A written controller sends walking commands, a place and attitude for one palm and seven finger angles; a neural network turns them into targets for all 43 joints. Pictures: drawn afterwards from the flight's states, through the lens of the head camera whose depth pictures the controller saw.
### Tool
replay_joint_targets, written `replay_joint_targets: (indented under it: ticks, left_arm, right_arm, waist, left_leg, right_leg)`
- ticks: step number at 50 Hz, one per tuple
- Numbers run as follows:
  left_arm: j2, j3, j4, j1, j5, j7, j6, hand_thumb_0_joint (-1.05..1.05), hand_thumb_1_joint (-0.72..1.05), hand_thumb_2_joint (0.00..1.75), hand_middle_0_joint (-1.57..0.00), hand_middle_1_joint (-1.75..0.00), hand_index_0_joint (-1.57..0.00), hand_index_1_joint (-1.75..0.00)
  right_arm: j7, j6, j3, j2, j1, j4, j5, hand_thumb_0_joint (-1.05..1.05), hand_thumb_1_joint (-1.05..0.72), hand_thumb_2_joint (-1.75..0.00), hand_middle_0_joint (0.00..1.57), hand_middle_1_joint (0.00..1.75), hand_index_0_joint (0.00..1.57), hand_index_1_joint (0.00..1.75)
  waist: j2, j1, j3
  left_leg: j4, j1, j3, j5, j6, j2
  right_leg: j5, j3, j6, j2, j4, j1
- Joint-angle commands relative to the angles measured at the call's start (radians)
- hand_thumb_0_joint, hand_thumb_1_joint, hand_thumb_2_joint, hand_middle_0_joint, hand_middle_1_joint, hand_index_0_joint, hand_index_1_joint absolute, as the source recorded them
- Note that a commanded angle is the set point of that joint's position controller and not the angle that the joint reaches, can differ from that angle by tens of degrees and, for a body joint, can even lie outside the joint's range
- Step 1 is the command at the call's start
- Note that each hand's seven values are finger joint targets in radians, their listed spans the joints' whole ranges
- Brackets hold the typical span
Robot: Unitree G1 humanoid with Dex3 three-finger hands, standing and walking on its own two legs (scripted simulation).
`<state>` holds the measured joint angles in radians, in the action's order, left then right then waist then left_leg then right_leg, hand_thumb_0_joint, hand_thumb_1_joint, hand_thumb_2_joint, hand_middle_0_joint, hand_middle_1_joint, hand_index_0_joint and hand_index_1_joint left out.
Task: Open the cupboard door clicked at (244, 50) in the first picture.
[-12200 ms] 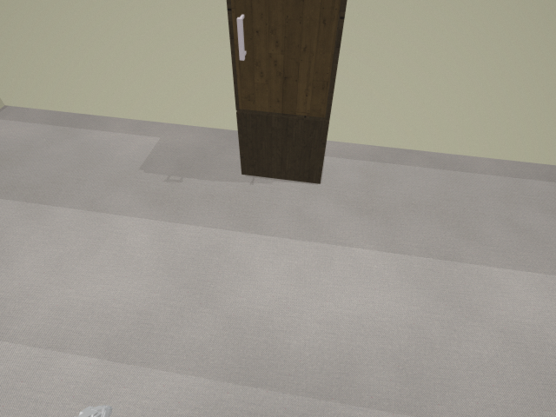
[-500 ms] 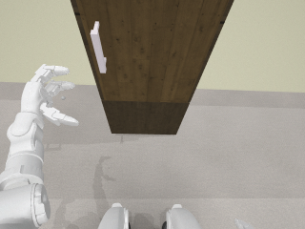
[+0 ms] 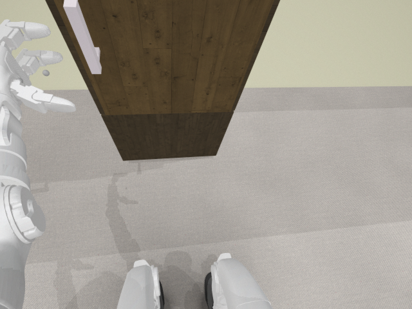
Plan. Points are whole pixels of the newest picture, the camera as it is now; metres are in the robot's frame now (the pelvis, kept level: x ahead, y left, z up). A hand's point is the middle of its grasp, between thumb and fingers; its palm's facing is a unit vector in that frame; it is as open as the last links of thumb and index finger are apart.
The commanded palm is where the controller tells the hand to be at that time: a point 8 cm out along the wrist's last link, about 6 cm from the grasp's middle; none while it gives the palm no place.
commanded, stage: move the hooked fingers beside the handle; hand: left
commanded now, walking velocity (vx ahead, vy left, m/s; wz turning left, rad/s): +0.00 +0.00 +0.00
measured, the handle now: (86, 33) +0.62 +0.17 +0.07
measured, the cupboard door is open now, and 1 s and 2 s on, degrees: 0 0 0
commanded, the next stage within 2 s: slide the fingers in behind the handle in 1.04 s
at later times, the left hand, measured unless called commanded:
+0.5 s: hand (50, 56) +0.57 +0.23 +0.06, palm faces +0.00 -1.00 -0.02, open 14.0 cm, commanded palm +0.55 +0.26 +0.07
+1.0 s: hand (51, 59) +0.56 +0.23 +0.06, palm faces +0.00 -1.00 -0.02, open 14.0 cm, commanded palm +0.55 +0.26 +0.06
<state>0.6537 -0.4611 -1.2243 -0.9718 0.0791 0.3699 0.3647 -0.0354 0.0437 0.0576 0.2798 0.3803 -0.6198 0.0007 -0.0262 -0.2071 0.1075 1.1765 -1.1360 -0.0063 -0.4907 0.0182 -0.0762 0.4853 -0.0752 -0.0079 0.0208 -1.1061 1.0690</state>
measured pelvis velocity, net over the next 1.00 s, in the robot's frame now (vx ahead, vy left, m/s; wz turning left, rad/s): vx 0.01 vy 0.01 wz -0.02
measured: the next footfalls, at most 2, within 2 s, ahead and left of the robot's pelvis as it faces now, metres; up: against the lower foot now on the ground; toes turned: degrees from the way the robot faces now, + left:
none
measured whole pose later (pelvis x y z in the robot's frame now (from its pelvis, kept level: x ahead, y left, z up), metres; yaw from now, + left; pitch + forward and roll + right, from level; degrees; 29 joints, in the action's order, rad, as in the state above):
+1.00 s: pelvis +0.01 +0.01 +0.00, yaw -1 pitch +28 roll -6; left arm 0.68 -0.46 -1.25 -1.06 0.02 0.31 0.36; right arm 0.00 0.10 0.07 0.27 0.38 -0.58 0.03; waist -0.03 -0.25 0.10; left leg 1.20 -1.19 0.00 -0.51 0.04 -0.08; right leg 0.49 -0.08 0.01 0.03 -1.10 1.11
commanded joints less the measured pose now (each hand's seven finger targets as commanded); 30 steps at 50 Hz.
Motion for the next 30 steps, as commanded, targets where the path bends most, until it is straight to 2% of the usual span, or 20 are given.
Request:
replay_joint_targets:
  ticks: [1,2,4,6,7,8,10,11,13,15,17,18,19,20,22,24,26,27,29,30]
  left_arm:
    - [0.302,-0.031,0.201,-0.472,0.004,-0.007,0.053,0.00,-0.50,0.30,-0.30,-1.20,-0.30,-1.20]
    - [0.306,-0.033,0.175,-0.465,-0.005,-0.008,0.045,0.00,-0.50,0.30,-0.30,-1.20,-0.30,-1.20]
    - [0.302,-0.013,0.152,-0.517,-0.012,-0.013,0.031,0.00,-0.50,0.30,-0.30,-1.20,-0.30,-1.20]
    - [0.338,-0.030,0.163,-0.572,-0.021,-0.021,0.030,0.00,-0.50,0.30,-0.30,-1.20,-0.30,-1.20]
    - [0.356,-0.042,0.154,-0.566,-0.029,-0.025,0.029,0.00,-0.50,0.30,-0.30,-1.20,-0.30,-1.20]
    - [0.326,-0.013,0.137,-0.589,-0.034,-0.028,0.024,0.00,-0.50,0.30,-0.30,-1.20,-0.30,-1.20]
    - [0.347,-0.022,0.115,-0.636,-0.041,-0.037,0.020,0.00,-0.50,0.30,-0.30,-1.20,-0.30,-1.20]
    - [0.395,-0.052,0.126,-0.647,-0.049,-0.041,0.020,0.00,-0.50,0.30,-0.30,-1.20,-0.30,-1.20]
    - [0.381,-0.036,0.124,-0.629,-0.065,-0.042,0.014,0.00,-0.50,0.30,-0.30,-1.20,-0.30,-1.20]
    - [0.381,-0.057,0.104,-0.543,-0.062,-0.036,0.005,0.00,-0.50,0.30,-0.30,-1.20,-0.30,-1.20]
    - [0.412,-0.083,0.148,-0.513,-0.059,-0.029,0.001,0.00,-0.50,0.30,-0.30,-1.20,-0.30,-1.20]
    - [0.394,-0.075,0.161,-0.496,-0.057,-0.025,-0.003,0.00,-0.50,0.30,-0.30,-1.20,-0.30,-1.20]
    - [0.392,-0.079,0.168,-0.488,-0.052,-0.024,-0.006,0.00,-0.50,0.30,-0.30,-1.20,-0.30,-1.20]
    - [0.376,-0.071,0.191,-0.505,-0.045,-0.021,0.000,0.00,-0.50,0.30,-0.30,-1.20,-0.30,-1.20]
    - [0.394,-0.089,0.233,-0.526,-0.037,-0.023,0.010,0.00,-0.50,0.30,-0.30,-1.20,-0.30,-1.20]
    - [0.361,-0.074,0.295,-0.556,-0.025,-0.029,0.029,0.00,-0.50,0.30,-0.30,-1.20,-0.30,-1.20]
    - [0.320,-0.061,0.340,-0.549,-0.017,-0.034,0.047,0.00,-0.50,0.30,-0.30,-1.20,-0.30,-1.20]
    - [0.308,-0.064,0.294,-0.501,-0.015,-0.036,0.040,0.00,-0.50,0.30,-0.30,-1.20,-0.30,-1.20]
    - [0.270,-0.031,0.239,-0.486,-0.015,-0.036,0.023,0.00,-0.50,0.30,-0.30,-1.20,-0.30,-1.20]
    - [0.234,-0.004,0.224,-0.487,-0.018,-0.034,0.018,0.00,-0.50,0.30,-0.30,-1.20,-0.30,-1.20]
  right_arm:
    - [-0.003,-0.004,-0.067,0.188,0.202,0.031,0.013,0.00,-0.90,-0.90,0.20,0.30,0.20,0.30]
    - [-0.001,0.001,-0.067,0.190,0.206,0.029,0.014,0.00,-0.90,-0.90,0.20,0.30,0.20,0.30]
    - [0.002,0.005,-0.063,0.192,0.213,0.027,0.015,0.00,-0.90,-0.90,0.20,0.30,0.20,0.30]
    - [-0.002,0.010,-0.060,0.200,0.228,0.024,0.020,0.00,-0.90,-0.90,0.20,0.30,0.20,0.30]
    - [0.000,0.011,-0.060,0.199,0.231,0.025,0.022,0.00,-0.90,-0.90,0.20,0.30,0.20,0.30]
    - [0.003,0.011,-0.056,0.196,0.235,0.021,0.024,0.00,-0.90,-0.90,0.20,0.30,0.20,0.30]
    - [0.003,0.012,-0.051,0.200,0.249,0.016,0.028,0.00,-0.90,-0.90,0.20,0.30,0.20,0.30]
    - [0.003,0.014,-0.050,0.206,0.254,0.021,0.031,0.00,-0.90,-0.90,0.20,0.30,0.20,0.30]
    - [0.010,0.019,-0.050,0.202,0.265,0.023,0.035,0.00,-0.90,-0.90,0.20,0.30,0.20,0.30]
    - [0.018,0.026,-0.051,0.203,0.275,0.034,0.037,0.00,-0.90,-0.90,0.20,0.30,0.20,0.30]
    - [0.020,0.039,-0.055,0.206,0.277,0.046,0.037,0.00,-0.90,-0.90,0.20,0.30,0.20,0.30]
    - [0.022,0.041,-0.056,0.202,0.272,0.050,0.036,0.00,-0.90,-0.90,0.20,0.30,0.20,0.30]
    - [0.023,0.045,-0.057,0.201,0.273,0.052,0.035,0.00,-0.90,-0.90,0.20,0.30,0.20,0.30]
    - [0.024,0.046,-0.059,0.199,0.274,0.051,0.035,0.00,-0.90,-0.90,0.20,0.30,0.20,0.30]
    - [0.024,0.050,-0.063,0.202,0.274,0.047,0.033,0.00,-0.90,-0.90,0.20,0.30,0.20,0.30]
    - [0.026,0.046,-0.070,0.199,0.275,0.036,0.035,0.00,-0.90,-0.90,0.20,0.30,0.20,0.30]
    - [0.033,0.044,-0.078,0.194,0.278,0.025,0.035,0.00,-0.90,-0.90,0.20,0.30,0.20,0.30]
    - [0.034,0.046,-0.079,0.194,0.278,0.017,0.035,0.00,-0.90,-0.90,0.20,0.30,0.20,0.30]
    - [0.033,0.050,-0.077,0.193,0.277,0.009,0.033,0.00,-0.90,-0.90,0.20,0.30,0.20,0.30]
    - [0.034,0.051,-0.076,0.190,0.278,0.009,0.033,0.00,-0.90,-0.90,0.20,0.30,0.20,0.30]
  waist:
    - [-0.192,-0.010,0.552]
    - [-0.197,-0.010,0.542]
    - [-0.179,-0.036,0.505]
    - [-0.190,-0.049,0.538]
    - [-0.224,-0.038,0.548]
    - [-0.222,-0.057,0.536]
    - [-0.206,-0.077,0.517]
    - [-0.228,-0.066,0.553]
    - [-0.264,-0.060,0.580]
    - [-0.264,-0.040,0.596]
    - [-0.246,-0.025,0.622]
    - [-0.252,-0.022,0.622]
    - [-0.228,-0.021,0.606]
    - [-0.237,-0.029,0.609]
    - [-0.251,-0.023,0.616]
    - [-0.262,-0.030,0.639]
    - [-0.323,-0.023,0.675]
    - [-0.292,-0.019,0.646]
    - [-0.238,-0.037,0.567]
    - [-0.255,-0.042,0.544]
  left_leg:
    - [-0.089,0.449,0.069,0.449,0.019,0.028]
    - [-0.087,0.449,0.072,0.446,0.017,0.028]
    - [-0.084,0.419,0.076,0.415,0.022,0.026]
    - [-0.075,0.438,0.084,0.440,0.022,0.021]
    - [-0.071,0.441,0.083,0.439,0.019,0.023]
    - [-0.068,0.440,0.087,0.441,0.020,0.021]
    - [-0.057,0.428,0.095,0.443,0.024,0.018]
    - [-0.053,0.430,0.094,0.454,0.022,0.018]
    - [-0.051,0.457,0.097,0.488,0.018,0.017]
    - [-0.054,0.484,0.101,0.536,0.015,0.016]
    - [-0.063,0.483,0.097,0.564,0.014,0.015]
    - [-0.064,0.486,0.091,0.567,0.014,0.015]
    - [-0.070,0.472,0.088,0.549,0.016,0.015]
    - [-0.068,0.487,0.091,0.560,0.017,0.014]
    - [-0.077,0.517,0.097,0.561,0.011,0.011]
    - [-0.083,0.572,0.106,0.583,0.009,0.009]
    - [-0.086,0.672,0.121,0.665,-0.004,0.003]
    - [-0.087,0.659,0.118,0.662,-0.004,0.004]
    - [-0.103,0.606,0.113,0.607,0.002,0.006]
    - [-0.102,0.617,0.114,0.615,0.003,0.006]
  right_leg:
    - [-0.350,0.048,-0.006,0.031,0.115,-0.174]
    - [-0.339,0.044,-0.007,0.032,0.115,-0.159]
    - [-0.313,0.042,-0.005,0.034,0.121,-0.137]
    - [-0.321,0.037,-0.005,0.035,0.111,-0.116]
    - [-0.311,0.039,-0.007,0.035,0.110,-0.108]
    - [-0.308,0.034,-0.007,0.036,0.108,-0.088]
    - [-0.303,0.028,-0.008,0.040,0.102,-0.065]
    - [-0.311,0.030,-0.007,0.038,0.097,-0.079]
    - [-0.327,0.025,-0.012,0.039,0.090,-0.073]
    - [-0.357,0.018,-0.017,0.043,0.083,-0.080]
    - [-0.393,0.019,-0.012,0.043,0.086,-0.125]
    - [-0.403,0.021,-0.011,0.043,0.089,-0.131]
    - [-0.398,0.020,-0.010,0.045,0.096,-0.143]
    - [-0.407,0.019,-0.012,0.046,0.093,-0.133]
    - [-0.388,0.017,-0.010,0.048,0.102,-0.127]
    - [-0.388,0.016,-0.010,0.050,0.112,-0.118]
    - [-0.390,0.010,-0.015,0.052,0.117,-0.080]
    - [-0.390,0.008,-0.014,0.052,0.123,-0.086]
    - [-0.372,0.005,-0.011,0.053,0.137,-0.092]
    - [-0.365,0.005,-0.015,0.052,0.140,-0.065]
